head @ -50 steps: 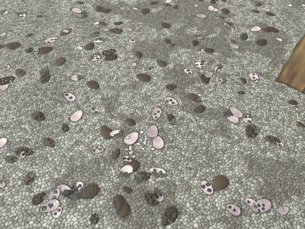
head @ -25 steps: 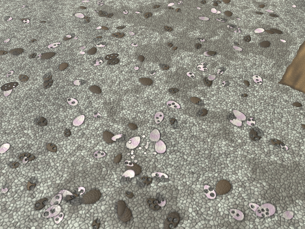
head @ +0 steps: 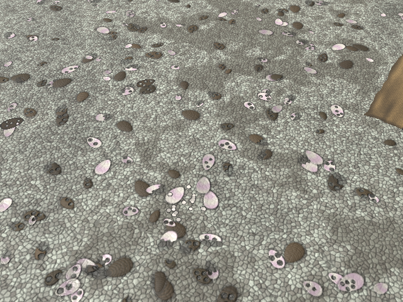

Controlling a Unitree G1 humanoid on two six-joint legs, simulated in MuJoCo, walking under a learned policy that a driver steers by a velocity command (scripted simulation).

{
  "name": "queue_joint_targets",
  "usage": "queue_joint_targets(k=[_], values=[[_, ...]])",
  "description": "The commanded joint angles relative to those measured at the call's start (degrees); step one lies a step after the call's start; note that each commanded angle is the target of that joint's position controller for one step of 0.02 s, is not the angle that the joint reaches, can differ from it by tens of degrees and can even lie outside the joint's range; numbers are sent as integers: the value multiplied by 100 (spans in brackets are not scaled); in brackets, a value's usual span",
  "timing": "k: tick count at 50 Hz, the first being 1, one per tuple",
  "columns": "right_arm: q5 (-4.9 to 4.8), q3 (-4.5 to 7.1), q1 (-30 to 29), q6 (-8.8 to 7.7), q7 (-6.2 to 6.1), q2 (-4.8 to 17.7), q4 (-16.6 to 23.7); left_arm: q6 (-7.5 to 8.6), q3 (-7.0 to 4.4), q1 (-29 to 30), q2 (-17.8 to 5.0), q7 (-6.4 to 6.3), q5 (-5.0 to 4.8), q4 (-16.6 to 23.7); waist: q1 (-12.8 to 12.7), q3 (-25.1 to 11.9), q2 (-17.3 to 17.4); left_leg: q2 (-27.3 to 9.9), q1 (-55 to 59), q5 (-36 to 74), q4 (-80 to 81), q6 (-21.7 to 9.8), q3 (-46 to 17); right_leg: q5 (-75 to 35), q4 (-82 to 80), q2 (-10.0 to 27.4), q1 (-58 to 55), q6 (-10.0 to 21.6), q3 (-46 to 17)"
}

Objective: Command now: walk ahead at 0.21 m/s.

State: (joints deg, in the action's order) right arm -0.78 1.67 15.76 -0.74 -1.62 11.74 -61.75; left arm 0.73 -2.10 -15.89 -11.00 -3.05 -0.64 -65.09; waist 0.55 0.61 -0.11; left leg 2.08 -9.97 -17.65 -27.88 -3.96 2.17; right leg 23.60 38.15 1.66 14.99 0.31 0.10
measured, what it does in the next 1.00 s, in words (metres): walks ahead, turning left: right foot, then left foot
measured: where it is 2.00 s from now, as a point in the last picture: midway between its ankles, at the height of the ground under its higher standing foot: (173, 209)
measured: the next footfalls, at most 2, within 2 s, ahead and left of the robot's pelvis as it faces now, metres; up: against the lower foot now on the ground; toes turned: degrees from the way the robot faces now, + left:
right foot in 0.22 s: +0.12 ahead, -0.16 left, +0.00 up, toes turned -3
left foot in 0.74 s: +0.46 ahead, +0.05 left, +0.00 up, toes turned +13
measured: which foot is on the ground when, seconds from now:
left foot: down 0.00-0.22, up 0.24-0.72, down 0.74-1.00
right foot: up 0.00-0.20, down 0.22-0.76, up 0.78-1.00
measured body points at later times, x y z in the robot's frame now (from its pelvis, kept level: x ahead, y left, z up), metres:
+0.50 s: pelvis +0.16 -0.08 +0.01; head +0.16 -0.10 +0.46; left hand +0.08 +0.14 -0.13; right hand +0.29 -0.33 -0.13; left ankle +0.28 +0.10 -0.66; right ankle +0.08 -0.16 -0.74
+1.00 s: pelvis +0.44 -0.02 +0.01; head +0.47 +0.00 +0.46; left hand +0.53 +0.29 -0.09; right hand +0.59 -0.25 -0.12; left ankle +0.42 +0.04 -0.74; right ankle +0.60 -0.18 -0.66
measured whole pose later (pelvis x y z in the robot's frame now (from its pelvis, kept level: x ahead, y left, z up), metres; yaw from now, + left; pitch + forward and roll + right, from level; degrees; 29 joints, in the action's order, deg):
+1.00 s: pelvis +0.44 -0.02 +0.01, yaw +19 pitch +2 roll +1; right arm -0.8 3.9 16.4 -3.9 0.9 13.8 -49.3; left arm 7.3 -3.2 -5.5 -16.0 -1.2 0.8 -45.1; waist 2.0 1.3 -1.7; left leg 8.0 -11.2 -8.9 -19.0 -6.6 -3.5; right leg 11.0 55.5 7.8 38.4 -2.1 -5.4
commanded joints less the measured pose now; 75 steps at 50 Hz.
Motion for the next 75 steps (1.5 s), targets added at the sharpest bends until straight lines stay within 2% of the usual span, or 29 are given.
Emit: queue_joint_targets(k=[1,4,10,11,12,13,14,16,19,31,34,36,37,38,39,41,42,43,46,52,56,60,61,62,63,64,66,69,75], values=[[51,269,582,-208,-40,1109,134,265,-106,630,-510,95,-101,544,282,955,809,-2382,89,-2649,2299,-1320,-3295,710,1943,277,2180,252,-191],[-75,225,292,-330,-7,865,334,451,-179,564,-574,203,-137,548,81,653,419,-1933,548,-1385,2142,-888,-2290,223,1288,516,2283,343,-180],[-166,271,256,-233,37,1084,427,441,-231,-485,-454,271,-104,130,-480,228,419,-1133,-1304,-1099,1110,-593,-998,-1002,-749,-312,-989,104,755],[-125,200,110,-266,56,870,485,427,-290,-974,-580,254,-103,17,-736,172,146,-915,-1697,-684,276,-412,-739,-848,-1010,-126,-1557,214,393],[-8,65,-42,-306,109,388,622,452,-402,-1660,-1097,210,-53,-23,-936,-65,-1205,-394,-2386,-563,-2078,14,39,4,-1892,1195,-2062,627,-1500],[-81,61,-61,-420,86,219,873,550,-408,-2012,-1500,305,59,-45,-821,-197,-1929,158,-3609,-1429,-3651,43,-250,1264,-2960,2177,-2374,1437,-4136],[-221,102,-143,-514,101,490,927,659,-305,-1486,-1280,352,86,39,-569,173,-1198,-282,-4076,-1084,-4502,-113,-791,1914,-3043,2342,-1964,1555,-4300],[-175,164,-204,-584,147,726,903,723,-131,-517,-817,441,32,368,-215,523,-543,-762,-4066,167,-4363,-243,-711,847,-3013,1736,-1415,1105,-2723],[-97,246,-165,-471,171,717,774,665,-47,-494,-581,413,100,401,-99,410,-589,-966,-3337,1014,-3550,-88,-516,-1293,-3079,1122,-1089,709,-1081],[-91,81,-2155,-368,473,234,1663,549,-101,-1271,-835,105,89,386,-470,781,-262,-488,-3286,2217,-801,-125,13,-3730,-3082,1207,-1897,534,793],[-86,159,-2095,-402,583,411,1836,446,-169,-1069,-1090,46,84,539,-169,438,-532,-115,-2624,1454,-729,-400,489,-6463,-2146,1353,-2381,484,1041],[-102,367,-1047,-372,607,825,1661,340,-227,-853,-1293,-3,121,704,432,-259,-846,252,-1309,986,-739,-654,650,-7926,-545,1385,-2363,439,1105],[-102,552,-100,-347,554,1173,1448,338,-231,-644,-1353,20,97,834,949,-738,-728,294,185,1323,-271,-886,377,-7379,798,1186,-1632,305,1153],[-59,676,680,-259,402,1620,1301,447,-138,-670,-1101,85,192,1028,1031,-1394,256,-862,2024,1204,-321,-1276,-1443,-4049,2803,712,95,132,1099],[6,670,531,-281,391,1810,1455,693,83,-1177,-361,259,82,1265,396,-2169,1379,-2278,3604,209,656,-2508,-4982,793,4763,-570,2344,-88,93],[22,489,259,-366,348,1076,1414,1019,-110,47,-1103,354,-242,1675,572,-1109,472,-1832,2586,391,1229,-1822,-3761,63,4630,46,3184,291,-733],[-7,423,-250,-426,394,915,1540,1015,-133,152,-1072,293,-166,1676,213,-588,-291,-1546,1519,980,1365,-1610,-3088,-294,4068,287,2875,268,-649],[3,371,-583,-454,400,780,1651,936,-208,84,-1114,236,-57,1669,-25,-374,-408,-1321,773,1402,1453,-1476,-2612,-477,3597,460,2483,180,-612],[-13,360,-645,-442,308,886,1726,697,-232,-18,-936,202,105,1874,-326,-105,-71,-1036,-448,1970,1710,-1469,-2047,-614,2788,638,1898,-132,-461],[-66,464,79,-357,116,1210,1723,660,-106,1488,-685,184,137,2462,223,23,339,-468,-923,1732,1483,-984,-1456,-2770,-137,100,1469,-370,-145],[-114,449,411,-288,92,1142,1683,719,-162,1863,-954,288,11,2712,356,-132,550,-772,-204,1176,980,-836,-2119,-2733,-912,-79,1276,-294,-370],[-10,385,353,-248,52,954,1767,856,-321,872,-1289,357,71,2515,-212,-539,748,-767,250,1845,-168,-531,-2319,-2131,-1345,-45,14,195,-276],[64,266,346,-274,92,663,1854,876,-392,42,-1555,331,173,2415,-569,-1255,351,-456,-274,1507,-1567,-340,-1924,-2004,-1193,713,-1314,579,-956],[-83,162,1231,-359,114,302,1892,807,-549,-741,-2084,335,256,2173,-361,-2017,-1367,405,-2266,-358,-3567,100,-1144,-1121,-1528,1949,-3390,1574,-3425],[-197,190,1376,-395,119,688,1796,764,-496,-904,-1712,394,87,2061,-425,-1949,-1689,207,-3320,-1533,-4512,149,-1279,259,-2072,2321,-3562,1777,-4807],[-208,295,756,-392,118,1149,1852,743,-367,-532,-1244,394,29,2188,-547,-1068,-909,-47,-3670,-1065,-4847,130,-1395,567,-2167,2053,-2888,1487,-4050],[-19,294,-52,-396,111,1071,2062,663,-259,87,-1012,403,101,2264,-355,-215,-254,-444,-3423,-295,-4359,128,-1048,-696,-2349,1507,-1460,1229,-2616],[3,276,75,-348,154,769,2052,679,-208,158,-908,436,106,2180,-73,-144,-540,-731,-2800,51,-3605,160,-750,-1805,-2694,1090,-761,1184,-1722],[53,151,-836,-383,187,506,2335,600,-292,-180,-1253,352,20,1949,-259,32,-415,-762,-2756,1408,-1568,331,-449,-3058,-2957,945,-760,1177,-786]])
